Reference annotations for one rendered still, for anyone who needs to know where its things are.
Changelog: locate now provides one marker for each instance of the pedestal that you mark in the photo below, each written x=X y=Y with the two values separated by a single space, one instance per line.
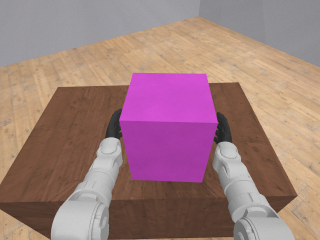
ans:
x=63 y=145

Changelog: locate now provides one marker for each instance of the robot left hand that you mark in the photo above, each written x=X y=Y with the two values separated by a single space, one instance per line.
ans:
x=114 y=127

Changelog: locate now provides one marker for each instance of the left robot upper arm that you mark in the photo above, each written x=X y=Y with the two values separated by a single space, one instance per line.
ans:
x=81 y=220

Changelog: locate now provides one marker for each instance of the carton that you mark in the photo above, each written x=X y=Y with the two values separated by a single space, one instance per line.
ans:
x=168 y=124

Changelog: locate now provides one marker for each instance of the right robot upper arm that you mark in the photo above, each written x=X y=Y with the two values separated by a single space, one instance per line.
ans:
x=261 y=228

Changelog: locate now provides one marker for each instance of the right robot forearm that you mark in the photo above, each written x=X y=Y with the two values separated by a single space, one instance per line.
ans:
x=240 y=190

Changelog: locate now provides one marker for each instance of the robot right hand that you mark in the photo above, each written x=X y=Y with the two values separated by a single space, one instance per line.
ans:
x=223 y=133

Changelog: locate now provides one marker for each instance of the left robot forearm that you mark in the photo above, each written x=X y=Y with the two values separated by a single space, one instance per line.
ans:
x=100 y=179

